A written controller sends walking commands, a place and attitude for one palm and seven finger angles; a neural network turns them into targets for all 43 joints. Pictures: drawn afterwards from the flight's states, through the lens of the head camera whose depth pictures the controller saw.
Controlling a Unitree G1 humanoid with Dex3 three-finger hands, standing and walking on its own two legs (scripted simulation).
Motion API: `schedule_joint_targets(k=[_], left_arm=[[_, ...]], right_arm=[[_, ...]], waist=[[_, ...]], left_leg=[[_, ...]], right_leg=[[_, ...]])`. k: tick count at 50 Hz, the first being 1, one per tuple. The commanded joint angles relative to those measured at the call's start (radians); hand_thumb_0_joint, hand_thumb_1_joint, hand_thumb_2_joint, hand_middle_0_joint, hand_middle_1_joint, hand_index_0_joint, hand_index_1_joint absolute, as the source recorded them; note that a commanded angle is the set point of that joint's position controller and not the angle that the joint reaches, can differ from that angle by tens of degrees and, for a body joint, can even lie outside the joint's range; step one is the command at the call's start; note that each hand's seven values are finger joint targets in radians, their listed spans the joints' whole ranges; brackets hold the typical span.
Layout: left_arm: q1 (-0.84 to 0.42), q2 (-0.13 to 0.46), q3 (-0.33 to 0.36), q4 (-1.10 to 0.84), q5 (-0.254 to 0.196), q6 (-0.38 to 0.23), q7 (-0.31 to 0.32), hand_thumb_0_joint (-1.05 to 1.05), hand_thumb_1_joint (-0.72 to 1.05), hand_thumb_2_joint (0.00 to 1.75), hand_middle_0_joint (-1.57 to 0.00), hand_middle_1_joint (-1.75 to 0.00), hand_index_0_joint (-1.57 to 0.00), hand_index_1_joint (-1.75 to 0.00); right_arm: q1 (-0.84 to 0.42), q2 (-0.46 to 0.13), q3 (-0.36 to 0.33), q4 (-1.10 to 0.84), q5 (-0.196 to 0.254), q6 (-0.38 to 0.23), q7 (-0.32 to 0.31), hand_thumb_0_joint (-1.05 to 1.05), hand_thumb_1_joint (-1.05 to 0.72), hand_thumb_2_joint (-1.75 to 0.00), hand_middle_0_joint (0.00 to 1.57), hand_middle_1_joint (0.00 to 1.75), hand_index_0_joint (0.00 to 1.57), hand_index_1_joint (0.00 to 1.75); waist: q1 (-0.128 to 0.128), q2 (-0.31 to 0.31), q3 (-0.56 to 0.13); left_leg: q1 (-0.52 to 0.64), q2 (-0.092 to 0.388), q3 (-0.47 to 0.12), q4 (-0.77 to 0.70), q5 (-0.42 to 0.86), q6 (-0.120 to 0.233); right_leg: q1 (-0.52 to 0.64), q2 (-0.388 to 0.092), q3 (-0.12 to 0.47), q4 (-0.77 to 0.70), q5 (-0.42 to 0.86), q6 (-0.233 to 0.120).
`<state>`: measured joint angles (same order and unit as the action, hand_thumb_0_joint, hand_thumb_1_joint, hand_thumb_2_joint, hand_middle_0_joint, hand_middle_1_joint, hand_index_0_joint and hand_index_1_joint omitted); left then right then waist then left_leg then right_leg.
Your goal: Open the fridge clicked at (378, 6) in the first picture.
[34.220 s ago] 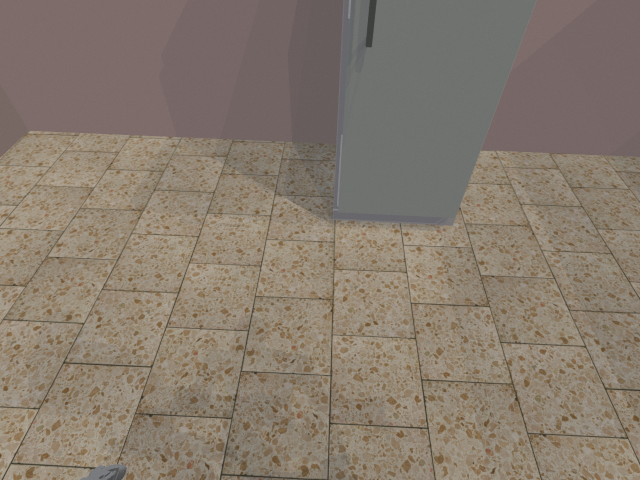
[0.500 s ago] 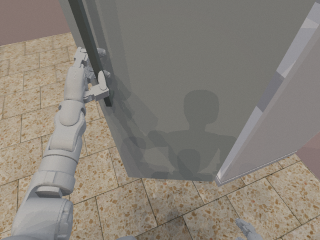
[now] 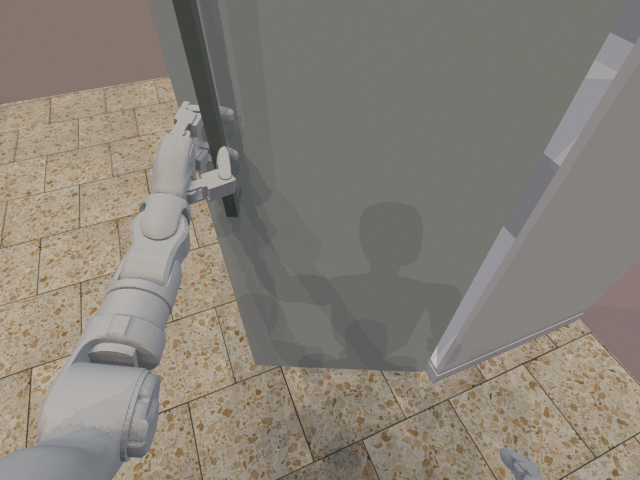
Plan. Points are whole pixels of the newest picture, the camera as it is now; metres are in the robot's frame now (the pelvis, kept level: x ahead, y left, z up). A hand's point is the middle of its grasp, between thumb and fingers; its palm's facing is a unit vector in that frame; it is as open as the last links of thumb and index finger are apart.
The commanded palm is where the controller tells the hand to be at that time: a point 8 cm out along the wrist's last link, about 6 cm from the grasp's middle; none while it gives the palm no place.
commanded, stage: loosen the grip on the handle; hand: left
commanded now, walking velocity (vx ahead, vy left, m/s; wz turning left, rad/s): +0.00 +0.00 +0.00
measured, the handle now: (205, 65) +0.50 +0.15 +0.26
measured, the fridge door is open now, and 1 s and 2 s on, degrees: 66 64 64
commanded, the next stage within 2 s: slip the hand off the handle in 0.62 s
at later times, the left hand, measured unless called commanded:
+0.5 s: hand (221, 172) +0.45 +0.15 +0.15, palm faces +0.04 -0.97 -0.23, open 13.1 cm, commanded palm +0.43 +0.20 +0.16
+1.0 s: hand (187, 168) +0.46 +0.20 +0.14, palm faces +0.07 -0.98 -0.20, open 14.5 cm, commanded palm +0.43 +0.24 +0.16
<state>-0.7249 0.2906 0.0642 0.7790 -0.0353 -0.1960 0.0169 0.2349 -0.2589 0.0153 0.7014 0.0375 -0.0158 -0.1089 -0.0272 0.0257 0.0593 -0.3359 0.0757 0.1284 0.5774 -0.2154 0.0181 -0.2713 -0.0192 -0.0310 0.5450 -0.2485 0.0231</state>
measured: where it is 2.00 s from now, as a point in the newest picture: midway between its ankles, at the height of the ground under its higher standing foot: outside the picture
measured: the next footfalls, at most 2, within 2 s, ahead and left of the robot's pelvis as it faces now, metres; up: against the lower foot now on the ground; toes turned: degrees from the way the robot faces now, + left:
none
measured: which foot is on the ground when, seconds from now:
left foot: down 0.00-1.00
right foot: down 0.00-1.00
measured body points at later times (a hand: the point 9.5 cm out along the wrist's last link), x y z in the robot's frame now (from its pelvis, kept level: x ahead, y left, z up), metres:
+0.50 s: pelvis +0.00 -0.02 -0.01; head +0.02 -0.01 +0.44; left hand +0.44 +0.20 +0.16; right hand +0.05 -0.29 -0.11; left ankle +0.06 +0.10 -0.73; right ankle +0.03 -0.13 -0.73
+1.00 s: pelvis +0.04 -0.02 +0.00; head +0.07 -0.02 +0.44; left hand +0.45 +0.25 +0.16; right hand +0.16 -0.28 -0.10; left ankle +0.06 +0.10 -0.73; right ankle +0.03 -0.13 -0.73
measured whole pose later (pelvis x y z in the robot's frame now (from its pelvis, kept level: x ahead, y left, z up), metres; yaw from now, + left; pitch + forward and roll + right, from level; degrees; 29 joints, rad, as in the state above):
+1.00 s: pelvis +0.04 -0.02 +0.00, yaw -1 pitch +6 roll -1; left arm -0.61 0.44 0.27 0.72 -0.06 -0.19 -0.19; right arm 0.28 -0.26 0.02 0.62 0.05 -0.08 -0.05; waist -0.04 0.01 -0.05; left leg -0.44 0.05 0.05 0.63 -0.29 0.00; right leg -0.39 0.00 -0.03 0.62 -0.33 -0.01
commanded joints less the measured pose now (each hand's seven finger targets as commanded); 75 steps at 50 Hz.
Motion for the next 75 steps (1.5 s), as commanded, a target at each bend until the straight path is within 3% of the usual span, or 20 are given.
schedule_joint_targets(k=[1, 2, 3, 4, 5, 7, 11, 14, 21, 22, 27, 31, 35, 39, 56, 62, 65, 67, 69, 75], left_arm=[[-0.381, 0.183, 0.099, -0.113, -0.016, -0.035, 0.044, 0.00, 0.90, 0.90, -0.45, -1.40, -0.45, -1.40], [-1.033, 0.636, 0.354, -0.321, 0.114, -0.064, 0.016, 0.00, 0.90, 0.90, -0.45, -1.40, -0.45, -1.40], [-0.852, 0.386, 0.186, 0.044, 0.122, 0.008, -0.046, 0.00, 0.78, 0.84, -0.45, -1.40, -0.45, -1.40], [-0.669, 0.311, 0.172, -0.014, 0.065, 0.009, -0.076, 0.00, 0.66, 0.78, -0.45, -1.40, -0.45, -1.40], [-0.570, 0.277, 0.215, 0.110, 0.067, -0.001, -0.084, 0.00, 0.54, 0.73, -0.45, -1.40, -0.45, -1.40], [-0.615, 0.302, 0.208, 0.032, 0.033, -0.067, -0.071, 0.00, 0.30, 0.61, -0.45, -1.40, -0.45, -1.40], [-0.560, 0.234, 0.157, -0.041, 0.024, -0.168, -0.073, 0.00, -0.19, 0.37, -0.45, -1.40, -0.45, -1.40], [-0.517, 0.313, 0.203, -0.062, 0.024, -0.187, -0.064, 0.00, -0.55, 0.20, -0.42, -1.37, -0.42, -1.37], [-0.445, 0.324, 0.175, -0.195, 0.015, -0.123, -0.077, 0.00, -0.55, 0.20, -0.33, -1.25, -0.33, -1.25], [-0.480, 0.423, 0.244, -0.135, 0.015, -0.110, -0.074, 0.00, -0.55, 0.20, -0.32, -1.23, -0.32, -1.23], [-0.471, 0.301, 0.166, -0.273, -0.012, -0.112, -0.099, 0.00, -0.55, 0.20, -0.25, -1.15, -0.25, -1.15], [-0.401, 0.297, 0.186, -0.314, -0.037, -0.099, -0.115, 0.00, -0.55, 0.20, -0.25, -1.15, -0.25, -1.15], [-0.377, 0.311, 0.195, -0.343, -0.025, -0.074, -0.113, 0.00, -0.55, 0.20, -0.25, -1.15, -0.25, -1.15], [-0.320, 0.438, 0.305, -0.262, -0.017, -0.059, -0.125, 0.00, -0.55, 0.20, -0.25, -1.15, -0.25, -1.15], [-0.273, 0.394, 0.261, -0.320, -0.085, -0.053, -0.275, 0.00, -0.55, 0.20, -0.25, -1.15, -0.25, -1.15], [-0.284, 0.449, 0.304, -0.311, -0.090, -0.070, -0.289, 0.00, -0.55, 0.20, -0.25, -1.15, -0.25, -1.15], [-0.280, 0.548, 0.383, -0.291, -0.089, -0.081, -0.295, 0.00, -0.55, 0.20, -0.25, -1.15, -0.25, -1.15], [-0.194, 0.423, 0.294, -0.351, -0.101, -0.076, -0.312, 0.00, -0.55, 0.20, -0.25, -1.15, -0.25, -1.15], [-0.116, 0.376, 0.268, -0.394, -0.120, -0.064, -0.315, 0.00, -0.55, 0.20, -0.25, -1.15, -0.25, -1.15], [-0.032, 0.434, 0.348, -0.530, -0.132, -0.011, -0.268, 0.00, -0.55, 0.20, -0.25, -1.15, -0.25, -1.15]], right_arm=[[-0.026, -0.131, -0.045, -0.105, -0.007, -0.041, -0.010, 0.00, -0.90, -0.90, 0.20, 0.30, 0.20, 0.30], [0.037, -0.145, -0.128, -0.136, -0.025, -0.092, 0.018, 0.00, -0.90, -0.90, 0.20, 0.30, 0.20, 0.30], [0.016, -0.156, -0.066, -0.108, -0.010, -0.161, 0.035, 0.00, -0.90, -0.90, 0.20, 0.30, 0.20, 0.30], [0.130, -0.183, -0.099, -0.116, 0.007, -0.178, 0.053, 0.00, -0.90, -0.90, 0.20, 0.30, 0.20, 0.30], [0.088, -0.162, -0.070, -0.077, 0.003, -0.180, 0.060, 0.00, -0.90, -0.90, 0.20, 0.30, 0.20, 0.30], [0.066, -0.172, -0.056, -0.093, -0.010, -0.181, 0.073, 0.00, -0.90, -0.90, 0.20, 0.30, 0.20, 0.30], [0.071, -0.173, -0.071, -0.125, -0.016, -0.203, 0.095, 0.00, -0.90, -0.90, 0.20, 0.30, 0.20, 0.30], [0.074, -0.186, -0.072, -0.132, -0.010, -0.202, 0.096, 0.00, -0.90, -0.90, 0.20, 0.30, 0.20, 0.30], [0.066, -0.173, -0.068, -0.148, 0.006, -0.191, 0.080, 0.00, -0.90, -0.90, 0.20, 0.30, 0.20, 0.30], [0.079, -0.184, -0.066, -0.124, 0.006, -0.182, 0.069, 0.00, -0.90, -0.90, 0.20, 0.30, 0.20, 0.30], [0.082, -0.158, -0.068, -0.129, 0.003, -0.183, 0.064, 0.00, -0.90, -0.90, 0.20, 0.30, 0.20, 0.30], [0.086, -0.157, -0.069, -0.130, 0.004, -0.172, 0.065, 0.00, -0.90, -0.90, 0.20, 0.30, 0.20, 0.30], [0.074, -0.149, -0.066, -0.136, 0.006, -0.154, 0.062, 0.00, -0.90, -0.90, 0.20, 0.30, 0.20, 0.30], [0.076, -0.155, -0.058, -0.142, 0.004, -0.121, 0.051, 0.00, -0.90, -0.90, 0.20, 0.30, 0.20, 0.30], [0.084, -0.158, -0.059, -0.176, 0.017, -0.095, 0.041, 0.00, -0.90, -0.90, 0.20, 0.30, 0.20, 0.30], [0.093, -0.164, -0.058, -0.170, 0.013, -0.098, 0.034, 0.00, -0.90, -0.90, 0.20, 0.30, 0.20, 0.30], [0.103, -0.177, -0.056, -0.168, 0.009, -0.094, 0.031, 0.00, -0.90, -0.90, 0.20, 0.30, 0.20, 0.30], [0.086, -0.160, -0.058, -0.197, 0.015, -0.100, 0.040, 0.00, -0.90, -0.90, 0.20, 0.30, 0.20, 0.30], [0.086, -0.160, -0.061, -0.214, 0.016, -0.107, 0.047, 0.00, -0.90, -0.90, 0.20, 0.30, 0.20, 0.30], [0.042, -0.162, -0.055, -0.233, 0.016, -0.112, 0.050, 0.00, -0.90, -0.90, 0.20, 0.30, 0.20, 0.30]], waist=[[0.023, -0.049, -0.251], [0.050, -0.234, -0.224], [-0.100, -0.296, -0.516], [-0.039, -0.102, -0.541], [-0.044, 0.044, -0.380], [-0.049, 0.055, -0.267], [-0.042, -0.029, -0.351], [-0.029, -0.022, -0.338], [-0.027, -0.032, -0.345], [-0.040, -0.070, -0.303], [-0.031, 0.040, -0.445], [-0.027, -0.025, -0.442], [-0.020, -0.004, -0.422], [0.003, -0.038, -0.408], [-0.018, 0.023, -0.422], [-0.014, 0.047, -0.436], [-0.002, 0.025, -0.443], [0.009, 0.101, -0.470], [0.014, 0.084, -0.474], [0.036, 0.028, -0.396]], left_leg=[[0.119, 0.094, -0.138, -0.121, -0.001, 0.007], [0.101, 0.062, -0.067, -0.077, -0.069, 0.033], [0.118, -0.056, -0.079, -0.193, 0.107, 0.033], [0.208, -0.041, -0.085, -0.149, 0.107, -0.012], [0.232, -0.045, -0.094, -0.138, -0.013, -0.022], [0.147, -0.045, -0.128, -0.161, -0.222, -0.017], [0.129, -0.045, -0.128, -0.128, -0.224, -0.003], [0.078, -0.053, -0.122, -0.113, -0.256, 0.002], [0.053, -0.061, -0.093, -0.088, -0.176, 0.020], [0.017, -0.060, -0.089, -0.076, -0.184, 0.025], [0.144, -0.064, -0.095, -0.040, 0.030, 0.017], [0.135, -0.070, -0.089, -0.019, 0.147, 0.023], [0.128, -0.073, -0.092, -0.011, 0.168, 0.023], [0.063, -0.079, -0.087, -0.005, 0.153, 0.026], [0.118, -0.070, -0.113, 0.026, 0.205, 0.025], [0.122, -0.067, -0.130, 0.028, 0.178, 0.019], [0.080, -0.065, -0.130, 0.028, 0.171, 0.021], [0.140, -0.063, -0.131, 0.031, 0.214, 0.014], [0.164, -0.057, -0.140, 0.037, 0.276, 0.013], [0.096, -0.060, -0.138, 0.002, 0.162, 0.014]], right_leg=[[0.008, -0.076, 0.079, -0.123, -0.039, -0.019], [0.059, -0.076, 0.150, -0.204, 0.157, -0.032], [0.085, 0.016, 0.009, -0.042, 0.232, -0.060], [0.000, 0.004, -0.038, -0.032, 0.093, -0.065], [-0.144, 0.017, -0.030, -0.051, 0.036, -0.058], [-0.182, 0.013, -0.011, -0.078, -0.047, -0.056], [-0.176, 0.027, -0.001, -0.050, -0.100, -0.061], [-0.168, 0.027, 0.014, -0.043, -0.135, -0.060], [-0.121, 0.029, 0.042, -0.071, -0.122, -0.047], [-0.129, 0.027, 0.052, -0.087, -0.137, -0.039], [-0.093, 0.038, 0.030, -0.046, 0.059, -0.048], [-0.052, 0.038, 0.029, -0.029, 0.218, -0.039], [-0.051, 0.035, 0.026, -0.022, 0.246, -0.037], [-0.016, 0.027, 0.038, -0.016, 0.254, -0.034], [-0.090, 0.042, 0.014, 0.006, 0.267, -0.042], [-0.117, 0.046, 0.009, 0.013, 0.209, -0.045], [-0.090, 0.045, 0.013, 0.022, 0.212, -0.043], [-0.110, 0.049, 0.004, 0.030, 0.219, -0.050], [-0.107, 0.055, -0.007, 0.035, 0.237, -0.052], [-0.084, 0.054, -0.008, 0.021, 0.183, -0.048]])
